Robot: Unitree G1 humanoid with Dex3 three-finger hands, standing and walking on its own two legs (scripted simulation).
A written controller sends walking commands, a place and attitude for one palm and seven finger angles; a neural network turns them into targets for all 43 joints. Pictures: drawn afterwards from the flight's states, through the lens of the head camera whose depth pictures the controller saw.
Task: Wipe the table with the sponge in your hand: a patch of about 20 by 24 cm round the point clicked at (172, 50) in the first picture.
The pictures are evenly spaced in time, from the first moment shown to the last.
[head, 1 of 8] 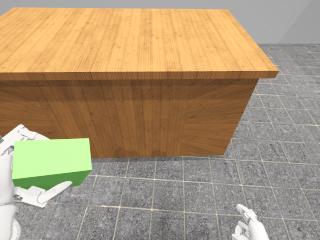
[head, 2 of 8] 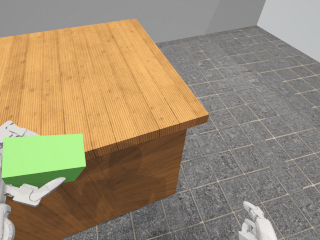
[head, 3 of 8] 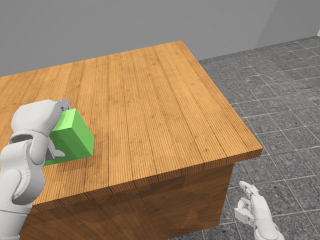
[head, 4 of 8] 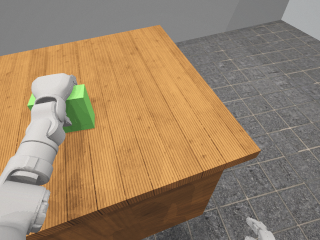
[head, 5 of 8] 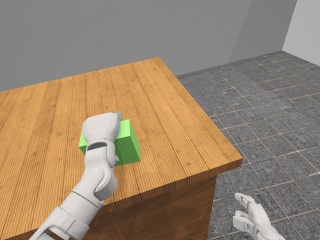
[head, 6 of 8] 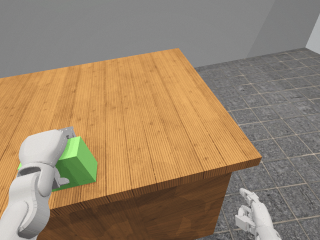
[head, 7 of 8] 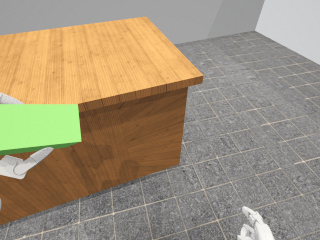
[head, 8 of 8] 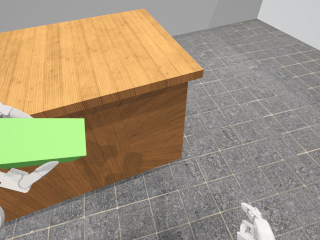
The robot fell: no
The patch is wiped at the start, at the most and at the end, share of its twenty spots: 0.00 1.00 1.00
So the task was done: yes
